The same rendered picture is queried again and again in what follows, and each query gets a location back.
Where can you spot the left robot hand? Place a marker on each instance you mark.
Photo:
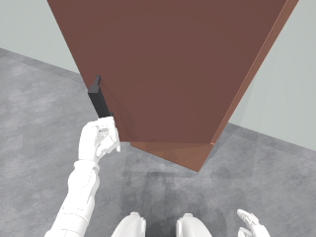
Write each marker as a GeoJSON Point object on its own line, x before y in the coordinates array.
{"type": "Point", "coordinates": [91, 138]}

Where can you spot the robot left shin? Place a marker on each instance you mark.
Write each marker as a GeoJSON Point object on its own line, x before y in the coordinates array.
{"type": "Point", "coordinates": [135, 213]}

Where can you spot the left robot forearm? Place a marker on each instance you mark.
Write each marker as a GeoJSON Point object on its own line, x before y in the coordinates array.
{"type": "Point", "coordinates": [75, 213]}

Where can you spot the robot shin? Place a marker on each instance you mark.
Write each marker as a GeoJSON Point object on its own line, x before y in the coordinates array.
{"type": "Point", "coordinates": [188, 215]}
{"type": "Point", "coordinates": [135, 213]}

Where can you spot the right robot hand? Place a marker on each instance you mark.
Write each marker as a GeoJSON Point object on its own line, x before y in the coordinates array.
{"type": "Point", "coordinates": [257, 230]}

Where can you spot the handle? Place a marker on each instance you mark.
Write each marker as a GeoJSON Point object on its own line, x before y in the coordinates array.
{"type": "Point", "coordinates": [98, 100]}

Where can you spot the cupboard door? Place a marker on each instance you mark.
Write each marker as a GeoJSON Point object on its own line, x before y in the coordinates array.
{"type": "Point", "coordinates": [170, 69]}

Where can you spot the robot right shin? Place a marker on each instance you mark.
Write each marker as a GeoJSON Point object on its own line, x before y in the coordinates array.
{"type": "Point", "coordinates": [188, 215]}

